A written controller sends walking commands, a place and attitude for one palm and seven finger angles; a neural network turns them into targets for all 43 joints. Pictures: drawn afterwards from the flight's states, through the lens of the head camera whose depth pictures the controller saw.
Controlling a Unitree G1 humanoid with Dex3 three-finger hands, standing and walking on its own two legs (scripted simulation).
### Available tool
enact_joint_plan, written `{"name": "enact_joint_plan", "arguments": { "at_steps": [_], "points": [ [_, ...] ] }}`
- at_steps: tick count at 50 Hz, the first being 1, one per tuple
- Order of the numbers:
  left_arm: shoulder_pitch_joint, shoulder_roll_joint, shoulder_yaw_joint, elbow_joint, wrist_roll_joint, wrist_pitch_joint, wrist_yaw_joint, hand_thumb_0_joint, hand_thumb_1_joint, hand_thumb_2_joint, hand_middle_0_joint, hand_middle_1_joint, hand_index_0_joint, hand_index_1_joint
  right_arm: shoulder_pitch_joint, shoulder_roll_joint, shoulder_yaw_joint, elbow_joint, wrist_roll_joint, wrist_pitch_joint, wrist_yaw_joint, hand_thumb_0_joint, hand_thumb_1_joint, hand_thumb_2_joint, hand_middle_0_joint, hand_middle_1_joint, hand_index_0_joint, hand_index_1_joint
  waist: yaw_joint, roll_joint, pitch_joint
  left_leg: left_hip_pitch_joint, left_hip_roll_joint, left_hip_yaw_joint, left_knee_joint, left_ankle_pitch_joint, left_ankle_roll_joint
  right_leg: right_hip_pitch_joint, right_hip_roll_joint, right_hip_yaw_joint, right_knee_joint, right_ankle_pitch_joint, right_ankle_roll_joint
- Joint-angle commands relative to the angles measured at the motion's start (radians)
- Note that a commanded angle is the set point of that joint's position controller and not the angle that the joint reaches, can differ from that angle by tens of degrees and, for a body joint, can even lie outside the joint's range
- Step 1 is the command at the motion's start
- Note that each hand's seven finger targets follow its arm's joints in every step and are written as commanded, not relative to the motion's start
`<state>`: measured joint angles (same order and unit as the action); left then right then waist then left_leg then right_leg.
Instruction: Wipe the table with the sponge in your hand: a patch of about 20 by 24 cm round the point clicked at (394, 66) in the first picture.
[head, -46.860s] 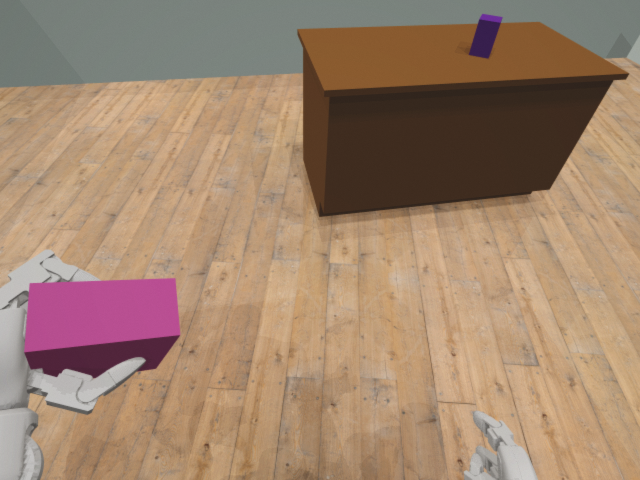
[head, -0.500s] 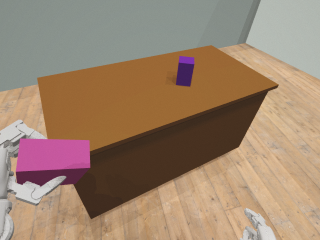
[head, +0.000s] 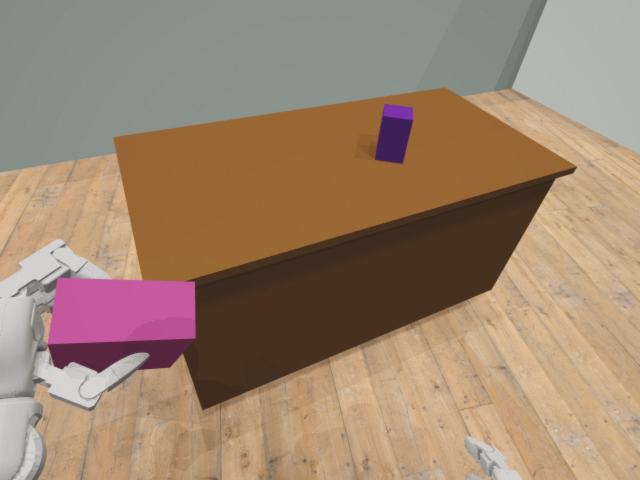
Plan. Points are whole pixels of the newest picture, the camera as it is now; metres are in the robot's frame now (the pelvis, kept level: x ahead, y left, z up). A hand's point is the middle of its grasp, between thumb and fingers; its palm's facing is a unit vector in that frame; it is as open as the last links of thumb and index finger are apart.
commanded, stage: stop stepping back and stand still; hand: left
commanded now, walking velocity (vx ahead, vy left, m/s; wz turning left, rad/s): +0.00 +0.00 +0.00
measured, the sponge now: (142, 330) +0.23 +0.19 +0.14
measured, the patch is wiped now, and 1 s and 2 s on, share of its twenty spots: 1.00 1.00 1.00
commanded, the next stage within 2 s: stand and wait in 0.76 s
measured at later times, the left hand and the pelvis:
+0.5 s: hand (7, 398) +0.15 +0.26 +0.17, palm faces +0.33 -0.89 -0.30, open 9.7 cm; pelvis -0.05 +0.03 +0.00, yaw +0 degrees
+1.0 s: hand out of the picture +0.15 +0.29 +0.17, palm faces +0.41 -0.86 -0.30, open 9.7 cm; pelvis -0.05 +0.04 +0.02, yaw +0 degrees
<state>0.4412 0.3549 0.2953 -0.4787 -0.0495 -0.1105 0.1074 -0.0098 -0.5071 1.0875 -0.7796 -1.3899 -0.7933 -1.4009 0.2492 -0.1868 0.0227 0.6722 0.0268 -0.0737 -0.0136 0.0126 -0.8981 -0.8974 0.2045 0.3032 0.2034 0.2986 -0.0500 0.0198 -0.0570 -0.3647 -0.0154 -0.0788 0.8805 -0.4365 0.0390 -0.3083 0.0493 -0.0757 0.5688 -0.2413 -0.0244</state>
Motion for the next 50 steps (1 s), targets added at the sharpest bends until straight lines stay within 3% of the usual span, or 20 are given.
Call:
{"name": "enact_joint_plan", "arguments": {
  "at_steps": [1,4,6,7,8,10,14,15,16,18,20,22,24,25,27,29,31,37,43,50],
  "points": [
    [-0.004,0.212,0.182,-0.301,-0.011,-0.082,0.031,0.000,0.100,1.300,-1.200,-1.600,-1.200,-1.600,-0.132,-0.109,-0.056,-0.177,-0.004,-0.028,-0.022,0.000,-0.900,-0.900,0.200,0.300,0.200,0.300,0.005,-0.076,-0.079,0.064,0.063,-0.025,0.026,0.006,0.017,-0.139,-0.332,0.313,-0.199,0.083,-0.147],
    [-0.032,0.202,0.178,-0.308,-0.005,-0.094,0.047,0.000,0.100,1.300,-1.200,-1.600,-1.200,-1.600,-0.124,-0.137,-0.053,-0.193,-0.010,-0.038,-0.048,0.000,-0.900,-0.900,0.200,0.300,0.200,0.300,0.007,0.143,-0.059,0.114,0.058,0.009,-0.421,0.165,0.017,-0.104,-0.153,0.129,0.048,0.031,-0.051],
    [-0.065,0.197,0.169,-0.311,-0.011,-0.082,0.063,0.000,0.100,1.300,-1.200,-1.600,-1.200,-1.600,-0.123,-0.155,-0.073,-0.216,-0.004,-0.066,-0.056,0.000,-0.900,-0.900,0.200,0.300,0.200,0.300,0.026,0.317,-0.061,0.160,0.219,-0.175,-0.549,0.322,0.089,-0.175,0.002,0.047,0.301,-0.209,0.025],
    [-0.061,0.209,0.178,-0.297,0.002,-0.072,0.067,0.000,0.100,1.300,-1.200,-1.600,-1.200,-1.600,-0.107,-0.141,-0.076,-0.226,-0.003,-0.079,-0.063,0.000,-0.900,-0.900,0.200,0.300,0.200,0.300,0.022,0.269,-0.077,0.234,0.229,-0.162,-0.474,0.600,0.117,-0.218,0.012,0.053,0.332,-0.236,0.034],
    [-0.115,0.188,0.140,-0.316,0.001,-0.071,0.061,0.000,0.100,1.300,-1.200,-1.600,-1.200,-1.600,-0.124,-0.123,-0.056,-0.203,-0.010,-0.087,-0.058,0.000,-0.900,-0.900,0.200,0.300,0.200,0.300,0.011,0.268,-0.036,0.202,0.242,-0.220,-0.475,0.653,0.124,-0.222,-0.027,0.096,0.320,-0.250,0.031],
    [-0.137,0.153,0.102,-0.215,0.000,-0.051,0.054,0.000,0.100,1.300,-1.200,-1.600,-1.200,-1.600,-0.124,-0.148,-0.057,-0.169,0.001,-0.096,-0.040,0.000,-0.900,-0.900,0.200,0.300,0.200,0.300,0.020,0.101,0.015,0.133,0.249,-0.183,-0.424,0.702,0.108,-0.127,-0.047,0.114,0.195,-0.129,0.024],
    [-0.145,0.136,0.068,-0.161,0.007,-0.037,0.036,0.000,0.100,1.300,-1.200,-1.600,-1.200,-1.600,-0.147,-0.169,-0.052,-0.184,0.007,-0.082,-0.031,0.000,-0.900,-0.900,0.200,0.300,0.200,0.300,0.038,0.030,0.026,-0.046,0.170,-0.115,-0.380,0.238,0.063,0.161,-0.048,0.055,-0.103,0.110,0.025],
    [-0.134,0.149,0.077,-0.161,0.009,-0.045,0.035,0.000,0.100,1.300,-1.200,-1.600,-1.200,-1.600,-0.158,-0.167,-0.052,-0.194,0.003,-0.076,-0.030,0.000,-0.900,-0.900,0.200,0.300,0.200,0.300,0.038,0.005,0.039,-0.102,0.130,-0.092,-0.353,0.061,0.052,0.184,-0.084,0.102,-0.150,0.107,0.010],
    [-0.133,0.155,0.085,-0.165,0.009,-0.053,0.034,0.000,0.100,1.300,-1.200,-1.600,-1.200,-1.600,-0.160,-0.166,-0.055,-0.198,0.000,-0.068,-0.029,0.000,-0.900,-0.900,0.200,0.300,0.200,0.300,0.029,-0.025,0.064,-0.131,0.080,-0.066,-0.317,-0.074,0.038,0.130,-0.133,0.171,-0.187,0.032,-0.019],
    [-0.094,0.178,0.119,-0.202,-0.002,-0.067,0.034,0.000,0.100,1.300,-1.200,-1.600,-1.200,-1.600,-0.118,-0.166,-0.085,-0.183,0.005,-0.050,-0.020,0.000,-0.900,-0.900,0.200,0.300,0.200,0.300,0.021,-0.146,-0.021,-0.002,0.013,-0.005,-0.094,-0.032,0.010,-0.001,-0.276,0.371,-0.292,-0.154,-0.106],
    [-0.041,0.193,0.146,-0.237,-0.014,-0.076,0.040,0.000,0.100,1.300,-1.200,-1.600,-1.200,-1.600,-0.127,-0.133,-0.069,-0.169,-0.003,-0.038,-0.028,0.000,-0.900,-0.900,0.200,0.300,0.200,0.300,0.016,-0.133,-0.051,0.108,0.029,0.011,-0.077,0.005,0.011,-0.116,-0.326,0.379,-0.334,-0.233,-0.132],
    [-0.033,0.209,0.163,-0.284,-0.012,-0.082,0.046,0.000,0.100,1.300,-1.200,-1.600,-1.200,-1.600,-0.142,-0.133,-0.055,-0.190,-0.012,-0.034,-0.038,0.000,-0.900,-0.900,0.200,0.300,0.200,0.300,0.005,0.008,-0.048,0.155,0.068,-0.014,-0.305,0.038,0.022,-0.147,-0.245,0.260,-0.198,-0.227,-0.087],
    [-0.022,0.178,0.147,-0.247,-0.012,-0.085,0.057,0.000,0.100,1.300,-1.200,-1.600,-1.200,-1.600,-0.160,-0.146,-0.042,-0.202,-0.018,-0.044,-0.050,0.000,-0.900,-0.900,0.200,0.300,0.200,0.300,0.024,0.214,0.022,0.014,0.164,-0.191,-0.603,-0.080,0.053,-0.062,-0.042,0.095,0.020,-0.169,-0.002],
    [-0.036,0.177,0.149,-0.235,-0.010,-0.078,0.065,0.000,0.100,1.300,-1.200,-1.600,-1.200,-1.600,-0.173,-0.136,-0.038,-0.208,-0.008,-0.052,-0.053,0.000,-0.900,-0.900,0.200,0.300,0.200,0.300,0.035,0.253,0.017,-0.056,0.211,-0.244,-0.686,-0.187,0.070,0.000,-0.003,0.064,0.106,-0.156,0.029],
    [-0.136,0.180,0.132,-0.248,0.005,-0.073,0.067,0.000,0.100,1.300,-1.200,-1.600,-1.200,-1.600,-0.171,-0.128,-0.039,-0.209,-0.011,-0.072,-0.061,0.000,-0.900,-0.900,0.200,0.300,0.200,0.300,0.033,0.185,0.057,-0.067,0.216,-0.244,-0.673,-0.064,0.084,0.003,-0.023,0.090,0.134,-0.116,0.038],
    [-0.144,0.146,0.094,-0.167,0.003,-0.063,0.063,0.000,0.100,1.300,-1.200,-1.600,-1.200,-1.600,-0.144,-0.143,-0.040,-0.181,-0.005,-0.088,-0.058,0.000,-0.900,-0.900,0.200,0.300,0.200,0.300,0.046,0.034,0.025,0.039,0.197,-0.169,-0.561,0.183,0.074,0.045,-0.037,0.082,-0.046,-0.030,0.038],
    [-0.159,0.118,0.057,-0.148,0.006,-0.060,0.055,0.000,0.100,1.300,-1.200,-1.600,-1.200,-1.600,-0.157,-0.154,-0.042,-0.185,-0.004,-0.094,-0.058,0.000,-0.900,-0.900,0.200,0.300,0.200,0.300,0.051,-0.002,0.009,0.020,0.155,-0.115,-0.489,0.193,0.047,0.141,-0.066,0.106,-0.180,0.094,0.022],
    [-0.094,0.156,0.090,-0.185,0.005,-0.086,0.058,0.000,0.100,1.300,-1.200,-1.600,-1.200,-1.600,-0.165,-0.153,-0.050,-0.190,-0.023,-0.088,-0.051,0.000,-0.900,-0.900,0.200,0.300,0.200,0.300,0.046,0.015,-0.030,0.068,0.083,-0.071,-0.457,0.079,0.018,0.062,-0.154,0.231,-0.246,-0.061,-0.032],
    [-0.055,0.163,0.120,-0.206,-0.003,-0.097,0.069,0.000,0.100,1.300,-1.200,-1.600,-1.200,-1.600,-0.191,-0.132,-0.036,-0.205,-0.024,-0.071,-0.060,0.000,-0.900,-0.900,0.200,0.300,0.200,0.300,0.059,0.076,-0.059,0.042,0.121,-0.105,-0.562,0.157,0.014,0.149,-0.093,0.140,-0.154,0.079,0.003],
    [-0.121,0.112,0.054,-0.159,-0.002,-0.086,0.061,0.000,0.100,1.300,-1.200,-1.600,-1.200,-1.600,-0.187,-0.141,-0.039,-0.212,-0.017,-0.069,-0.063,0.000,-0.900,-0.900,0.200,0.300,0.200,0.300,0.052,0.037,-0.041,0.069,0.109,-0.077,-0.531,0.221,0.006,0.145,-0.099,0.150,-0.181,0.145,0.004]
  ]
}}
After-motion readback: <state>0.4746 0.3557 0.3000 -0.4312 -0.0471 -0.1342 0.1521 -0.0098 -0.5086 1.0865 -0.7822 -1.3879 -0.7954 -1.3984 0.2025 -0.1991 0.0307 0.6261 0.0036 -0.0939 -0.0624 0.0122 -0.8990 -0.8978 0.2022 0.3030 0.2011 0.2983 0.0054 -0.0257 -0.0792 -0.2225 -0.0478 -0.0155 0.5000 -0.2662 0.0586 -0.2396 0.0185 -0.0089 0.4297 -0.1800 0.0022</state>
